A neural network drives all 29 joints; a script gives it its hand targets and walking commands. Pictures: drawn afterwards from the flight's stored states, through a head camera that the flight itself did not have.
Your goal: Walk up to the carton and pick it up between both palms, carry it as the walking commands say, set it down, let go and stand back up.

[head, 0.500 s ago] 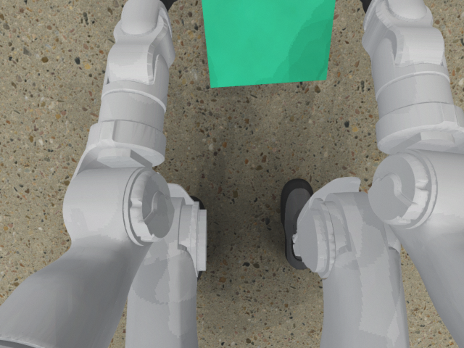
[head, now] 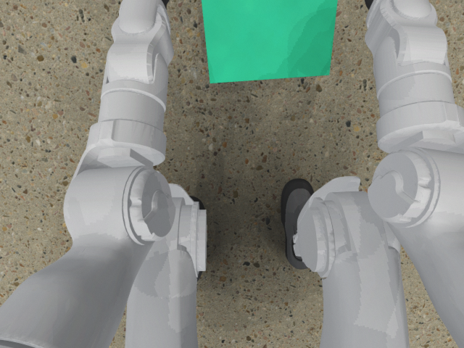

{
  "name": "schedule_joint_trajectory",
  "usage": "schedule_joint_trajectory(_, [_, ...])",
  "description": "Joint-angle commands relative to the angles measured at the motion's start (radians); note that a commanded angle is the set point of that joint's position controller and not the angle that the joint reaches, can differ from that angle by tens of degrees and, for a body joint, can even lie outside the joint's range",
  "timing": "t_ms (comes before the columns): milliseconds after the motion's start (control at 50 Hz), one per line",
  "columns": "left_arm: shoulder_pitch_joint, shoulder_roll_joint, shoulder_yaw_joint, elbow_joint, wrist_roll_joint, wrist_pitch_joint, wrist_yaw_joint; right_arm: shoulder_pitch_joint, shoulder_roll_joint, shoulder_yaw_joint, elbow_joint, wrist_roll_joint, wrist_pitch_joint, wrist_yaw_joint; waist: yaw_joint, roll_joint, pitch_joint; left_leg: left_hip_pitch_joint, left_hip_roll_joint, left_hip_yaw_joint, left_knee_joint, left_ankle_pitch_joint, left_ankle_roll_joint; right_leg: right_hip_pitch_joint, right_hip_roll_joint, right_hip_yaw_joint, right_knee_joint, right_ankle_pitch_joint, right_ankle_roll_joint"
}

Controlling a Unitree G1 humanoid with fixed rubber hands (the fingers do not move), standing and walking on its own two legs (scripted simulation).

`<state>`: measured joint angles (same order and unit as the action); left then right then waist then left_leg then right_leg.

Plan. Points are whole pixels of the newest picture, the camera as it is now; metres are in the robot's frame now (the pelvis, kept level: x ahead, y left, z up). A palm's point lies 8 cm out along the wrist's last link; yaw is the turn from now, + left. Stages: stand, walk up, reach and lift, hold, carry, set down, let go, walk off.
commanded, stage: set down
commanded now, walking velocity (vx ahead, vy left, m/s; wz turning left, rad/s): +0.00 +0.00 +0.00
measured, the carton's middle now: out of the picture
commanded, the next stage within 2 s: none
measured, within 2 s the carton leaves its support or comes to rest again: rests again in 0.94 s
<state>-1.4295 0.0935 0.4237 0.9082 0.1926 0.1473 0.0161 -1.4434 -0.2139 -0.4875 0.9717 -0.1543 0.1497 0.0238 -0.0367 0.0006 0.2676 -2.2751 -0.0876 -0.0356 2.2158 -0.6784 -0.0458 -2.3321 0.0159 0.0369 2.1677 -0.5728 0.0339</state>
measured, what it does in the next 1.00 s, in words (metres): stands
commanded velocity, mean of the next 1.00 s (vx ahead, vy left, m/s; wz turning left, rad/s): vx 0.00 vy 0.00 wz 0.00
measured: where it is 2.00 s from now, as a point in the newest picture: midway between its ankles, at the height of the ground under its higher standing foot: (243, 245)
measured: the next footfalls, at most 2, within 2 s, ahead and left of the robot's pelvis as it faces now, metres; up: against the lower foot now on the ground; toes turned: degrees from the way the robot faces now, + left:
none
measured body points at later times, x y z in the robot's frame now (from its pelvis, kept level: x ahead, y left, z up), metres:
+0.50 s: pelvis +0.00 +0.00 +0.00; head +0.38 -0.01 +0.24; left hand +0.57 +0.09 -0.18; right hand +0.56 -0.19 -0.18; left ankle +0.08 +0.12 -0.34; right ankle +0.10 -0.13 -0.34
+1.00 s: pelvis +0.00 +0.00 +0.00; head +0.38 -0.01 +0.23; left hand +0.54 +0.11 -0.22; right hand +0.53 -0.19 -0.21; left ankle +0.08 +0.12 -0.34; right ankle +0.10 -0.13 -0.34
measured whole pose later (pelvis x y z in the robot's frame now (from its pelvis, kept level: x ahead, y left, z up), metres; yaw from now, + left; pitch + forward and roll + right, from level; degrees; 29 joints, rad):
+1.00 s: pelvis +0.00 +0.00 +0.00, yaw +0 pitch +40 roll +0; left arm -1.43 0.20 0.24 1.09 0.08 0.06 0.06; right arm -1.46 -0.27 -0.35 1.18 -0.07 0.04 -0.02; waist -0.04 -0.01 0.35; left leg -2.24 -0.09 -0.04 2.24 -0.70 -0.05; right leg -2.30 0.02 0.04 2.19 -0.59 0.04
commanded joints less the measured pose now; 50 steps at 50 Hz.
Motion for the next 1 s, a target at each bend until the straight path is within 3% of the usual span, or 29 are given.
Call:
schedule_joint_trajectory(0, [-0.165,-0.653,-0.270,0.141,-0.006,0.047,-0.167,-0.151,0.749,0.273,0.158,0.013,0.059,0.203,0.005,0.046,-0.716,0.318,-0.064,0.081,-0.207,0.316,0.035,0.456,0.096,-0.078,-0.135,0.299,-0.018])
schedule_joint_trajectory(440, [-0.130,-0.566,-0.229,0.185,0.023,0.038,-0.160,-0.111,0.669,0.227,0.192,-0.017,0.047,0.195,0.000,0.052,-0.665,0.314,-0.060,0.074,-0.194,0.318,0.031,0.440,0.087,-0.072,-0.121,0.291,-0.013])
schedule_joint_trajectory(700, [-0.121,-0.456,-0.210,0.192,0.023,0.018,-0.136,-0.093,0.559,0.195,0.208,-0.024,0.025,0.165,0.001,0.055,-0.679,0.328,-0.052,0.073,-0.184,0.331,0.017,0.455,0.080,-0.072,-0.109,0.303,-0.006])
schedule_joint_trajectory(840, [-0.094,-0.249,-0.183,0.194,0.000,-0.020,-0.076,-0.059,0.346,0.157,0.216,-0.013,-0.018,0.097,-0.001,0.048,-0.714,0.349,-0.041,0.075,-0.180,0.345,0.003,0.491,0.067,-0.070,-0.106,0.327,-0.001])
schedule_joint_trajectory(900, [-0.108,-0.073,-0.189,0.140,-0.056,-0.065,-0.019,-0.059,0.167,0.151,0.175,0.031,-0.074,0.029,-0.009,0.048,-0.777,0.378,-0.033,0.075,-0.168,0.398,-0.007,0.545,0.062,-0.065,-0.097,0.398,0.001])
schedule_joint_trajectory(960, [-0.130,0.181,-0.219,0.078,-0.151,-0.126,0.070,-0.087,-0.124,0.156,0.112,0.120,-0.152,-0.065,-0.024,0.047,-0.910,0.445,-0.018,0.067,-0.149,0.506,-0.022,0.629,0.054,-0.057,-0.078,0.518,0.000])
schedule_joint_trajectory(980, [-0.151,0.207,-0.242,0.063,-0.183,-0.139,0.086,-0.105,-0.147,0.183,0.104,0.153,-0.170,-0.083,-0.030,0.043,-0.950,0.450,-0.011,0.062,-0.144,0.532,-0.026,0.666,0.049,-0.050,-0.072,0.556,-0.002])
